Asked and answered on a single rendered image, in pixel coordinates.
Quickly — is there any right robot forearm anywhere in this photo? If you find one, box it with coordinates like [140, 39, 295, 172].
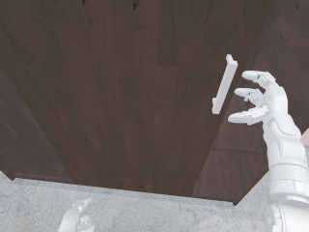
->
[263, 112, 309, 210]

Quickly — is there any left robot hand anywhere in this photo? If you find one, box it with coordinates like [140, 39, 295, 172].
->
[58, 195, 95, 232]

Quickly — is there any wardrobe door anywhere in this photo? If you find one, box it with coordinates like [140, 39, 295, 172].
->
[0, 0, 273, 197]
[0, 62, 71, 179]

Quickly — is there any handle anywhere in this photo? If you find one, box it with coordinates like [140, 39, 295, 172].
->
[212, 54, 238, 114]

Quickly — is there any robot right upper arm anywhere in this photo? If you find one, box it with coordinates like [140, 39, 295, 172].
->
[263, 203, 309, 232]

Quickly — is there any right robot hand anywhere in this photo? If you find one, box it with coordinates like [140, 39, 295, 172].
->
[228, 71, 288, 126]

